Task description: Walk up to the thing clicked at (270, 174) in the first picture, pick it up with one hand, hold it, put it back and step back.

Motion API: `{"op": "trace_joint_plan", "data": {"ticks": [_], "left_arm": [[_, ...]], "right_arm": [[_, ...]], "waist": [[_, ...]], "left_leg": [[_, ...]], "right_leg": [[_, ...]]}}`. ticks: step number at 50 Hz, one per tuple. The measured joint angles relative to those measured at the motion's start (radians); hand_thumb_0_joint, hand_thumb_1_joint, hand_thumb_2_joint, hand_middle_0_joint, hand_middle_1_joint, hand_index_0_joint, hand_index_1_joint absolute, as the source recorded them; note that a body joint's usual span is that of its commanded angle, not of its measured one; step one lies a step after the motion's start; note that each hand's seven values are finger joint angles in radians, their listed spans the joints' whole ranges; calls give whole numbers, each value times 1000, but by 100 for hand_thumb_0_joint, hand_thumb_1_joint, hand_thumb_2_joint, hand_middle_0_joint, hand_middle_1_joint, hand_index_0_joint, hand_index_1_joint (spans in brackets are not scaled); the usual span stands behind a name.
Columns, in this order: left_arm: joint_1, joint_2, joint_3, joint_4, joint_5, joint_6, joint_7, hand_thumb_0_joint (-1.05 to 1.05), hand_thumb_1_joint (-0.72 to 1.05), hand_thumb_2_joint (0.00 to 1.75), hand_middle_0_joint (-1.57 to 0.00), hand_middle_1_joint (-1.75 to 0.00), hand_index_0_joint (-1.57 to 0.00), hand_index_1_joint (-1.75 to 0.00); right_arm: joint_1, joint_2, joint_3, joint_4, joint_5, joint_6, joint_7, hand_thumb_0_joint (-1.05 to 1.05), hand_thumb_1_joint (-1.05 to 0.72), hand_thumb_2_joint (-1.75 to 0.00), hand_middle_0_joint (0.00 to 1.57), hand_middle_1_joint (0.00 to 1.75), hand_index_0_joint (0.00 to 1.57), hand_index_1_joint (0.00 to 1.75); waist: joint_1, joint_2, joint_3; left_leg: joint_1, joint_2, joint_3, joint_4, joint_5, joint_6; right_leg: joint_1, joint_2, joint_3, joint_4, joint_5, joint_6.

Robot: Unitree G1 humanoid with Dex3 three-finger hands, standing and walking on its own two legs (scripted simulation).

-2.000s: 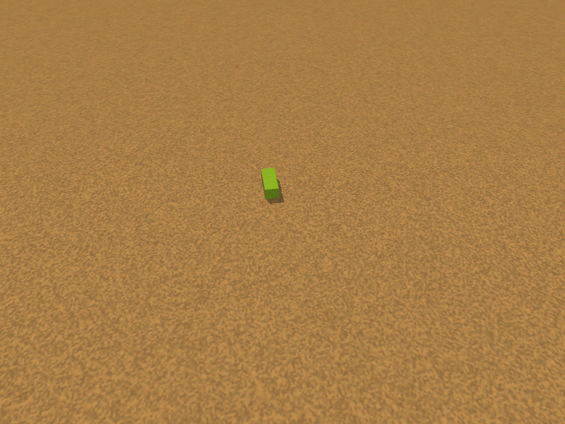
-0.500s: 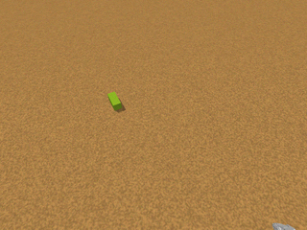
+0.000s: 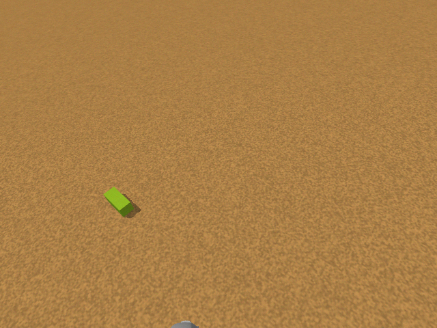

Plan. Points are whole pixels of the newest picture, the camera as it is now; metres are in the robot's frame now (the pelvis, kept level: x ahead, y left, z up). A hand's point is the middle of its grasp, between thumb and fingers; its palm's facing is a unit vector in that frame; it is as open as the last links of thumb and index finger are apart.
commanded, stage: walk up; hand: left
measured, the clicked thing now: (118, 201) +0.96 +0.58 -0.72
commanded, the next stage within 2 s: none
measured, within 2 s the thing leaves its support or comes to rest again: neither
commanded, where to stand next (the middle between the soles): +0.52 +0.72 m, yaw -50 degrees
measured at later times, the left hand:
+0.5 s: hand (9, 277) +0.32 +0.50 -0.12, palm faces -0.33 -0.74 -0.58, open 7.4 cm
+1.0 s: hand out of the picture +0.54 +0.69 -0.14, palm faces -0.39 -0.68 -0.62, open 7.4 cm
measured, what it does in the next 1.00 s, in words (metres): steps to the left, turning right: left foot, then right foot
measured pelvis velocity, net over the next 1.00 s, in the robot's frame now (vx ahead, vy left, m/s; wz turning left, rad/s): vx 0.30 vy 0.43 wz -0.48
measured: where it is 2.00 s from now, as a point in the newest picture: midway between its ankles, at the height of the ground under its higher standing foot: (54, 306)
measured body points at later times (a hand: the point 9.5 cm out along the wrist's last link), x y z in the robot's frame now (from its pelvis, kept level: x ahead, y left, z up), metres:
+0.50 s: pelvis +0.17 +0.21 -0.01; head +0.19 +0.17 +0.44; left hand +0.34 +0.53 -0.08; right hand +0.09 -0.11 -0.14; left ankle +0.19 +0.27 -0.71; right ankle +0.19 +0.11 -0.72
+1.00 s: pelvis +0.30 +0.43 -0.03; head +0.35 +0.38 +0.42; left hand +0.56 +0.72 -0.10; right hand +0.26 +0.08 -0.13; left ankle +0.37 +0.51 -0.72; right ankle +0.27 +0.27 -0.65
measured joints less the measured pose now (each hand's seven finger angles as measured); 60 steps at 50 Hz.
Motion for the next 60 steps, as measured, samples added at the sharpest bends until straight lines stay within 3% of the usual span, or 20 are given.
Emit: {"op": "trace_joint_plan", "data": {"ticks": [4,7,8,10,12,15,19,23,25,29,31,35,41,43,44,46,49,53,56,60], "left_arm": [[43,-7,-13,27,22,-5,-12,0,90,89,-21,-30,-21,-30],[60,14,-5,39,35,2,-8,0,89,89,-22,-30,-21,-30],[64,28,1,43,39,7,-4,1,89,89,-22,-30,-21,-30],[50,68,27,60,43,31,13,1,89,89,-22,-30,-21,-30],[25,94,44,87,33,46,31,1,90,89,-21,-30,-21,-30],[10,113,52,116,14,38,25,1,90,89,-21,-30,-20,-30],[30,92,47,127,7,30,11,1,90,89,-21,-30,-20,-30],[58,47,37,120,8,29,12,1,90,89,-21,-30,-20,-30],[86,44,39,94,14,13,16,0,90,89,-21,-30,-20,-30],[93,45,42,49,15,10,44,0,90,89,-21,-30,-21,-30],[94,37,37,41,11,11,53,0,90,89,-21,-30,-21,-30],[110,34,32,18,30,7,44,0,90,89,-21,-30,-21,-30],[110,71,34,-10,48,2,36,0,89,89,-22,-30,-21,-30],[87,96,43,-3,45,13,43,0,89,89,-22,-30,-21,-30],[68,101,48,11,40,23,52,0,90,89,-22,-30,-21,-30],[23,101,49,44,30,37,70,1,90,89,-21,-30,-21,-30],[-8,109,51,57,5,27,68,1,90,89,-21,-30,-20,-30],[-1,78,42,37,-7,13,49,1,90,89,-21,-30,-20,-30],[36,50,32,-6,-1,-7,45,0,90,89,-21,-30,-20,-30],[50,20,20,-52,24,-2,55,0,90,89,-21,-30,-21,-30]], "right_arm": [[-53,-35,-21,-49,3,-3,27,0,-91,-90,20,30,21,30],[-60,-61,-41,-61,7,-1,32,0,-91,-90,20,30,21,30],[-53,-68,-47,-68,7,-6,29,0,-91,-90,20,30,21,30],[-50,-48,-57,-62,-1,-25,9,0,-91,-90,20,30,21,30],[-50,-16,-47,-37,4,-30,-8,0,-91,-90,20,30,20,30],[-23,32,-27,1,-2,-16,-22,0,-91,-90,20,30,20,30],[32,40,-14,19,-20,-7,-29,0,-90,-90,20,30,21,30],[72,12,-22,21,-26,10,-36,0,-90,-90,21,30,21,30],[85,2,-23,19,-25,27,-35,0,-90,-90,20,30,21,30],[55,7,-19,29,-22,56,-46,1,-90,-90,20,30,20,30],[26,3,-17,27,-16,56,-46,1,-91,-90,20,30,21,30],[-34,-17,-20,-3,-4,44,-30,1,-91,-90,20,30,21,30],[-99,-62,-55,-61,1,32,-16,0,-91,-90,20,30,21,30],[-112,-60,-69,-71,-7,13,-21,0,-91,-90,20,30,21,30],[-113,-55,-67,-75,-8,4,-26,0,-91,-90,20,30,20,30],[-105,-37,-57,-73,-4,-4,-36,0,-91,-90,20,30,20,30],[-85,17,-31,-61,-4,3,-49,0,-91,-90,20,30,21,30],[-37,41,-13,-65,-15,15,-56,0,-90,-90,20,30,21,30],[-1,29,-12,-78,-17,35,-57,0,-90,-90,21,30,21,30],[4,11,-20,-61,-10,68,-71,0,-90,-90,20,30,21,30]], "waist": [[15,4,-13],[28,-7,-32],[25,-15,-42],[16,-68,-39],[14,-94,-22],[-1,-124,-14],[-32,-115,-19],[-55,-66,-24],[-47,-48,-31],[5,7,-1],[23,24,4],[44,23,4],[65,-6,-9],[64,-49,8],[63,-55,19],[47,-39,33],[19,-64,50],[-14,-66,56],[-23,-51,44],[10,1,73]], "left_leg": [[-50,56,-9,-195,91,10],[-12,58,28,-287,128,17],[18,47,44,-321,115,13],[-1,16,96,-247,63,-25],[6,20,140,-218,30,-15],[67,13,197,-293,38,19],[147,-14,267,-396,47,63],[193,-40,325,-419,12,91],[180,-43,343,-352,-39,95],[29,-54,169,22,-135,-10],[-31,-33,109,105,-101,-17],[-78,22,36,68,-51,1],[-7,46,46,-139,-53,25],[17,5,97,-141,-95,-29],[14,-1,116,-113,-110,-32],[14,5,122,-98,-118,-15],[55,-7,158,-165,-89,19],[110,-34,215,-259,-54,64],[96,-55,252,-234,-58,86],[-21,-75,142,91,-157,29]], "right_leg": [[14,-40,84,15,-49,25],[5,-81,146,61,-110,29],[-10,-97,168,99,-142,19],[-93,-114,220,269,-200,-37],[-197,-75,178,486,-219,-72],[-285,-46,45,584,-158,-73],[-287,-25,-81,438,-163,-56],[-222,-6,-112,245,-104,-70],[-146,1,-106,94,-21,-81],[-148,21,-85,163,-70,-66],[-135,13,-61,156,-70,-47],[-136,-34,9,168,-81,-7],[-205,-126,141,252,-133,10],[-246,-166,213,324,-136,-25],[-274,-146,242,394,-178,-40],[-330,-73,214,555,-248,-59],[-381,-14,102,635,-205,-63],[-337,13,-63,468,-170,-58],[-218,36,-105,179,-24,-82],[-217,37,-78,211,-37,-75]]}}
